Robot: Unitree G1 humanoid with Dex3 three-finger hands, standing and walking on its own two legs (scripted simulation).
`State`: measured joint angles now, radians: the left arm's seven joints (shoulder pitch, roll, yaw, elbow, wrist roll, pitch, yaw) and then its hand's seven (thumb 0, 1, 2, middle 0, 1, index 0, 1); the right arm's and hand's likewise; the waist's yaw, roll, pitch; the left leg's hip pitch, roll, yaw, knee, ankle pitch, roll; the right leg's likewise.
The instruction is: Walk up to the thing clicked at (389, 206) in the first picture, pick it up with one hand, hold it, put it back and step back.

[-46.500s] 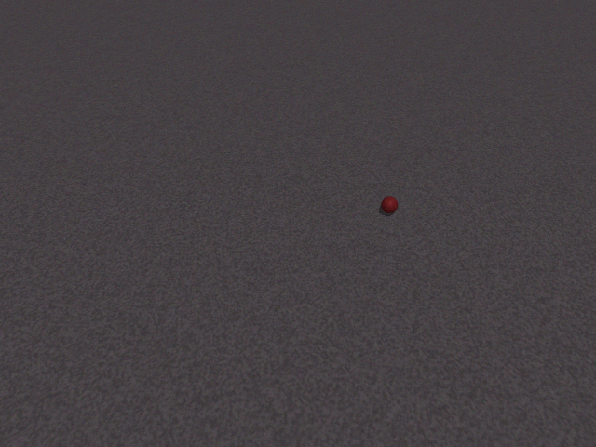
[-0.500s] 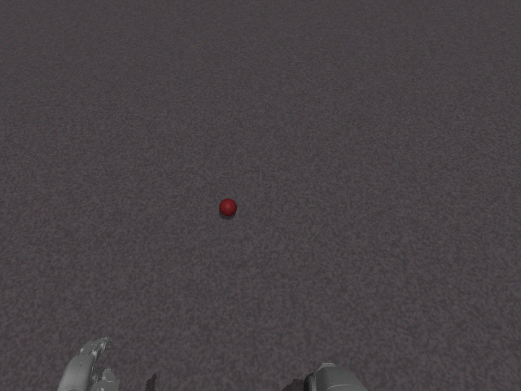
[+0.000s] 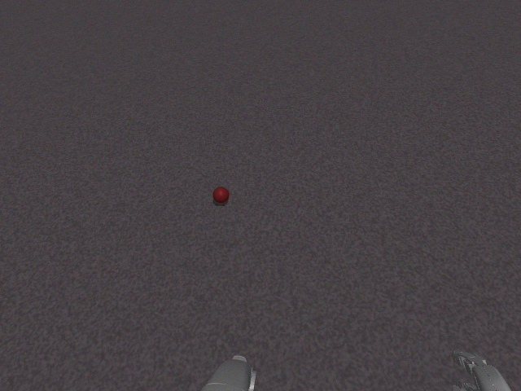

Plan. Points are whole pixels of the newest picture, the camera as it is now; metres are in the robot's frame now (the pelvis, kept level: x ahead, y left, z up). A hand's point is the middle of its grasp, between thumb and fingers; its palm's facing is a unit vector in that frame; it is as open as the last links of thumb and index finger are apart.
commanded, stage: step back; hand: left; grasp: from above
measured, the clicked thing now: (220, 194) +1.04 +0.32 -0.72
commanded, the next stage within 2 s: stand in 1.10 s
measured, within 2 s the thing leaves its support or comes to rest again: neither
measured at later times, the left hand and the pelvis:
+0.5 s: hand out of the picture -0.03 +0.27 -0.14, palm faces +0.11 -0.92 -0.38, open 7.4 cm; pelvis -0.05 -0.02 +0.01, yaw +5 degrees
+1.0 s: hand out of the picture +0.03 +0.29 -0.15, palm faces +0.14 -0.92 -0.37, open 7.4 cm; pelvis +0.00 +0.01 +0.00, yaw +7 degrees
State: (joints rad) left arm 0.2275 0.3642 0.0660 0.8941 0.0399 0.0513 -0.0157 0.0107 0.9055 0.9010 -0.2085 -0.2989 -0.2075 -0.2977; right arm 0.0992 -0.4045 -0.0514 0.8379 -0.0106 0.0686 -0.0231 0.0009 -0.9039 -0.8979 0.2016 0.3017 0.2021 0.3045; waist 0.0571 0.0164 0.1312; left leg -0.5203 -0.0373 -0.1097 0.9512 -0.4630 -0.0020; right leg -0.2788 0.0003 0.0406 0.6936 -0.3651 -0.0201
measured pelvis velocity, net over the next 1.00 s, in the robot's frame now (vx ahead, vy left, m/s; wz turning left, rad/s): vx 0.00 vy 0.01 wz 0.12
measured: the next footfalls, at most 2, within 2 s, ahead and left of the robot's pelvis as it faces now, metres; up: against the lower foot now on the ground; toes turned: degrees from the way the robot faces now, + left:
left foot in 0.22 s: -0.04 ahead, +0.13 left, +0.00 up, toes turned +5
right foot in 0.50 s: +0.04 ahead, -0.12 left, +0.00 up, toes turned +5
